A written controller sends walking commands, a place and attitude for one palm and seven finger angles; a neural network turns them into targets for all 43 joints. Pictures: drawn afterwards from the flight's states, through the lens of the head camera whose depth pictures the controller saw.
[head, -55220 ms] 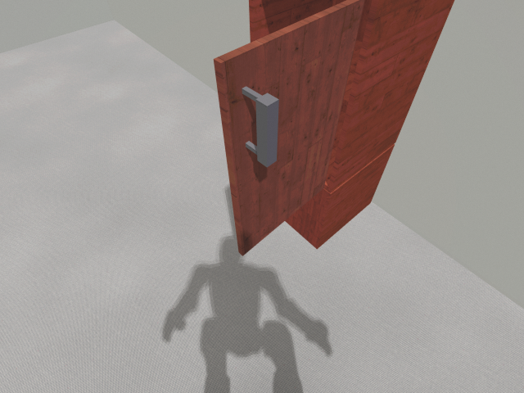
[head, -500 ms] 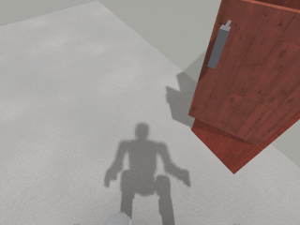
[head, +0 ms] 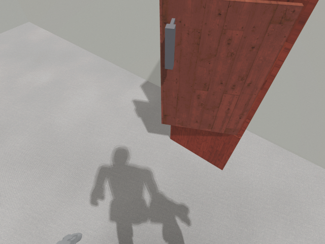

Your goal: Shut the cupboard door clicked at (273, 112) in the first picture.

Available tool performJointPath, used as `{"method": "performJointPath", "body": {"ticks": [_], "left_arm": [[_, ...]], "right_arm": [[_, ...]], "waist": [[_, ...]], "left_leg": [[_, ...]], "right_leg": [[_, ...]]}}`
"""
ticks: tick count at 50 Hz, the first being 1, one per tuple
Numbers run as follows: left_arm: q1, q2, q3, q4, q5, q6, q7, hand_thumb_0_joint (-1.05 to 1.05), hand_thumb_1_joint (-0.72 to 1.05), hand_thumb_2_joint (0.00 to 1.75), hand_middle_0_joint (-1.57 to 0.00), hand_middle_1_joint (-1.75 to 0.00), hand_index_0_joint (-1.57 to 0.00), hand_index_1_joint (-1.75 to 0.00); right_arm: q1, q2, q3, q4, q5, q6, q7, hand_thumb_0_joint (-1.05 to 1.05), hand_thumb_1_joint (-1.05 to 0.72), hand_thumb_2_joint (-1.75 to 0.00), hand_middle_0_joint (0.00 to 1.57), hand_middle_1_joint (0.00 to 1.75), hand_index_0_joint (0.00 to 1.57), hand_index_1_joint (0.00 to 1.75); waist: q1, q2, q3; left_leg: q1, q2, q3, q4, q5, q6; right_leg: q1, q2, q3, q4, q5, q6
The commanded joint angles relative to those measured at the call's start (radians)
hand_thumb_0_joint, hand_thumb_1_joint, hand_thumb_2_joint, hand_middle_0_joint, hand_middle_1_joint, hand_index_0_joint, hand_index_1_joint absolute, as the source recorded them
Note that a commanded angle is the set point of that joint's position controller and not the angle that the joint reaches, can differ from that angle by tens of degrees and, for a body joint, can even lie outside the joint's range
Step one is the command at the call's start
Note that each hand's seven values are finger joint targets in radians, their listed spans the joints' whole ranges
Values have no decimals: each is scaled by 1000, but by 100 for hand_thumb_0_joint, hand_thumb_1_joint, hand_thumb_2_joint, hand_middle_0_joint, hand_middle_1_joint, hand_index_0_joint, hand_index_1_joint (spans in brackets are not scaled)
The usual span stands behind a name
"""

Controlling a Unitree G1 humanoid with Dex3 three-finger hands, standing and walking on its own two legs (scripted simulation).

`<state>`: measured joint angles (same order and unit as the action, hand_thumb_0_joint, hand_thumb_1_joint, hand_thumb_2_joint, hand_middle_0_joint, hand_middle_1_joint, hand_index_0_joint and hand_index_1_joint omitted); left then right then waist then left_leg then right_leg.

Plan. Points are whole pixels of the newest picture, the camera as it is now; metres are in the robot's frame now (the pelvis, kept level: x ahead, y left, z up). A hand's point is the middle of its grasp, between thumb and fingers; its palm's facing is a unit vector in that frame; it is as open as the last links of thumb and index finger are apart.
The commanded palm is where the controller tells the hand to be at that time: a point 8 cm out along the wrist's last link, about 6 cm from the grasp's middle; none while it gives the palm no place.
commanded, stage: turn to face it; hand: left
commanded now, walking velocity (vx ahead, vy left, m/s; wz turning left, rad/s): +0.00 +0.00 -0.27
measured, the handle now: (171, 44) +0.66 +0.00 +0.13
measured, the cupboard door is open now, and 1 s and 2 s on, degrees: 25 25 25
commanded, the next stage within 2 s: take the last steps up to it in 0.20 s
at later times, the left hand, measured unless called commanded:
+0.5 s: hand out of the picture +0.11 +0.20 -0.17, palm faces -0.12 -0.98 -0.15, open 7.4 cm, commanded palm none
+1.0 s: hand (139, 216) +0.22 +0.08 -0.15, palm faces -0.17 -0.96 -0.20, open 7.2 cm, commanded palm none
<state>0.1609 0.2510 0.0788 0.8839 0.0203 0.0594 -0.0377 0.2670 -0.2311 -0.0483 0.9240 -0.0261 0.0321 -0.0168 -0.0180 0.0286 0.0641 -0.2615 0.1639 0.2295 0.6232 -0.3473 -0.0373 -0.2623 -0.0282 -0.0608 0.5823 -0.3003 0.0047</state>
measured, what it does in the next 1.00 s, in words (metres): walks ahead: left foot, then right foot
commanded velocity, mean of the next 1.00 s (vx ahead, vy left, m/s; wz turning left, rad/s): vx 0.15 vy -0.06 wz -0.13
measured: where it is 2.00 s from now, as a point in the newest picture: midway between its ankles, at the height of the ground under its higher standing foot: outside the picture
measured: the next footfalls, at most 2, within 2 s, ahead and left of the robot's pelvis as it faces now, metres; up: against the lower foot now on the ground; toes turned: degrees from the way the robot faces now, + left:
left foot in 0.36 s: +0.08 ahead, +0.12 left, +0.00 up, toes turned -3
right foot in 0.82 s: +0.12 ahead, -0.19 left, +0.00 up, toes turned -16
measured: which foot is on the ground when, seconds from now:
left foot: down 0.00-0.00, up 0.02-0.34, down 0.36-0.82, up 0.84-1.00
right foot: down 0.00-0.36, up 0.38-0.80, down 0.82-1.00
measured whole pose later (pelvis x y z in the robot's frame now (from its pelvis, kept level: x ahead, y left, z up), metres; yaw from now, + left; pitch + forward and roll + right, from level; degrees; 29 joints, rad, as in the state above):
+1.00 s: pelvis +0.12 -0.08 +0.01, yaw -12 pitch +0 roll +0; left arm 0.21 0.16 0.05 1.03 0.01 -0.03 0.01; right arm 0.32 -0.19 -0.05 1.07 -0.03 0.02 -0.01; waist -0.03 0.02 0.04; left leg -0.44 0.09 0.08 0.99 -0.42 -0.03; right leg -0.18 0.00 -0.11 0.42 -0.24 -0.05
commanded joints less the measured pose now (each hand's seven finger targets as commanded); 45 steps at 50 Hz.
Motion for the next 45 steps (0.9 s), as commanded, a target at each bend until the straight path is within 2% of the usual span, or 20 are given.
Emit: {"method": "performJointPath", "body": {"ticks": [1,2,3,6,13,16,17,18,19,20,23,27,31,36,39,40,41,42,43,45], "left_arm": [[200,249,43,-1,1,-46,45,0,90,90,-20,-30,-20,-30],[146,224,37,-15,3,-42,49,0,90,90,-20,-30,-20,-30],[97,190,39,-19,7,-48,59,0,90,90,-20,-30,-20,-30],[31,129,13,-39,1,-51,61,0,90,90,-20,-30,-20,-30],[61,147,23,-12,10,-48,56,0,90,90,-20,-30,-20,-30],[31,127,20,-1,-1,-42,56,0,90,90,-20,-30,-20,-30],[46,76,12,-2,-9,-39,53,0,90,90,-20,-30,-20,-30],[85,19,0,-9,-15,-35,44,0,90,90,-20,-30,-20,-30],[48,29,-4,-29,-5,-34,41,0,90,90,-20,-30,-20,-30],[26,38,6,-47,2,-34,32,0,90,90,-20,-30,-20,-30],[10,49,23,-8,18,-28,8,0,90,90,-20,-30,-20,-30],[36,13,9,20,9,-35,-1,0,90,90,-20,-30,-20,-30],[-23,-3,1,9,9,-35,-8,0,90,90,-20,-30,-20,-30],[-45,-11,-5,11,9,-46,-12,0,90,90,-20,-30,-20,-30],[95,25,7,69,9,-60,-5,0,90,90,-20,-30,-20,-30],[198,72,19,103,12,-74,4,0,90,90,-20,-30,-20,-30],[306,179,39,144,16,-89,21,0,90,90,-20,-30,-20,-30],[317,192,34,150,-2,-84,32,0,90,90,-20,-30,-20,-30],[254,168,27,132,-5,-80,35,0,90,90,-20,-30,-20,-30],[148,80,8,123,-2,-88,49,0,90,90,-20,-30,-20,-30]], "right_arm": [[-96,-92,-16,-116,16,-2,-9,0,-90,-90,20,30,20,30],[-94,-69,-16,-113,15,2,-6,0,-90,-90,20,30,20,30],[-73,-74,-17,-92,12,0,-11,0,-90,-90,20,30,20,30],[-33,-82,-17,-48,10,0,-1,0,-90,-90,20,30,20,30],[-54,-45,-10,-47,15,-5,-2,0,-90,-90,20,30,20,30],[51,-38,-3,-8,14,-23,-9,0,-90,-90,20,30,20,30],[85,-83,-7,5,8,-39,-13,0,-90,-90,20,30,20,30],[124,-182,-24,9,-8,-48,-16,0,-90,-90,20,30,20,30],[152,-225,-33,2,-14,-41,-22,0,-90,-90,20,30,20,30],[132,-228,-31,-17,-20,-35,-21,0,-90,-90,20,30,20,30],[66,-137,-7,-18,-18,-56,-29,0,-90,-90,20,30,20,30],[121,-116,-9,21,-12,-76,-32,0,-90,-90,20,30,20,30],[163,-119,-21,55,-14,-74,-27,0,-90,-90,20,30,20,30],[148,-136,-33,81,-17,-64,-15,0,-90,-90,20,30,20,30],[117,-121,-31,90,-7,-58,-9,0,-90,-90,20,30,20,30],[105,-94,-24,86,3,-61,-2,0,-90,-90,20,30,20,30],[86,-5,-2,53,14,-65,5,0,-90,-90,20,30,20,30],[41,-38,-4,31,8,-53,2,0,-90,-90,20,30,20,30],[31,-29,-9,28,7,-53,7,0,-90,-90,20,30,20,30],[50,-28,-10,67,1,-49,2,0,-90,-90,20,30,20,30]], "waist": [[106,-277,-120],[77,-216,-71],[49,-317,-90],[10,-222,-107],[29,-186,-77],[-20,-158,-109],[-24,-28,-129],[-29,229,-145],[-56,269,-107],[-55,179,-53],[-15,140,40],[-16,113,-50],[-36,121,-23],[-37,153,6],[32,59,-48],[85,-56,-90],[125,-358,-122],[127,-326,-102],[98,-230,-33],[43,-253,-16]], "left_leg": [[-327,-75,-179,446,-297,-17],[-372,-72,-219,504,-230,-13],[-416,-68,-228,528,-198,-20],[-310,-70,-209,495,-67,-36],[-175,-119,-172,171,-69,-29],[47,-133,-163,-130,140,-18],[166,-59,-245,-252,183,3],[234,162,-512,-319,166,86],[186,281,-659,-389,37,179],[84,305,-660,-434,-161,223],[26,177,-485,-454,-55,137],[184,145,-338,-411,161,147],[198,167,-288,-427,150,165],[120,169,-250,-393,114,167],[0,103,-186,-229,99,111],[-113,29,-102,-68,71,69],[-344,-115,-15,211,-222,22],[-363,-104,-135,386,-316,33],[-390,-82,-176,448,-239,39],[-369,-47,-200,480,-128,30]], "right_leg": [[203,-385,442,-259,562,-227],[181,-336,368,-265,483,-227],[213,-296,387,-252,495,-217],[148,-209,225,-212,566,-182],[90,-209,294,-217,434,-201],[16,-151,272,-141,320,-131],[-72,-79,225,-64,162,-81],[-211,55,97,119,-154,-20],[-276,69,64,326,-320,-10],[-291,29,108,447,-292,-22],[-347,-1,113,568,-97,-6],[-359,-5,80,494,-18,13],[-349,-29,48,344,6,18],[-181,-9,-17,96,-20,5],[118,33,-35,-116,99,-16],[293,-42,59,-206,60,-44],[438,-286,393,-320,-5,-138],[330,-358,473,-393,-38,-198],[254,-337,408,-411,-91,-211],[197,-278,334,-383,36,-209]]}}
